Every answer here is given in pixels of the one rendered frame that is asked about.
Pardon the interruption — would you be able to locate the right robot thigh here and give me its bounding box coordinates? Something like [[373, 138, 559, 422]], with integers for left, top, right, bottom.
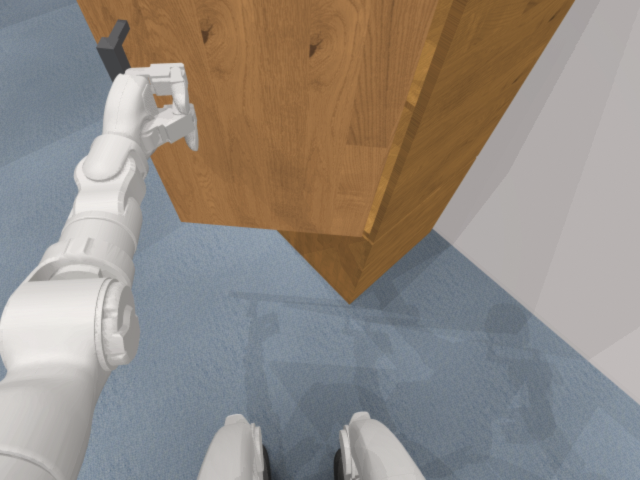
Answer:
[[339, 419, 426, 480]]

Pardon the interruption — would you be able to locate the robot right shin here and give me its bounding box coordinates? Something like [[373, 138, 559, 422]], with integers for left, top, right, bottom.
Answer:
[[343, 412, 371, 480]]

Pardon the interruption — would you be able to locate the cupboard door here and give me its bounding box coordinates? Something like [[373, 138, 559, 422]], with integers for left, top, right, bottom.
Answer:
[[76, 0, 439, 237]]

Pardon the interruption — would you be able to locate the left robot forearm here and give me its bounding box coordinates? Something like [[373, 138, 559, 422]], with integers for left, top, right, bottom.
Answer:
[[0, 134, 149, 369]]

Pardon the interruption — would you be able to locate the handle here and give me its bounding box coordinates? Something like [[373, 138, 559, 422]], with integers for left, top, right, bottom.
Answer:
[[96, 19, 158, 108]]

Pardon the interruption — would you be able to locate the left robot upper arm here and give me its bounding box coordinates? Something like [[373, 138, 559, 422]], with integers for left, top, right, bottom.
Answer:
[[0, 277, 140, 480]]

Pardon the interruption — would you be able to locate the robot left hand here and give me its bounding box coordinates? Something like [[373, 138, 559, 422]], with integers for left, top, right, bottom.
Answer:
[[102, 63, 199, 160]]

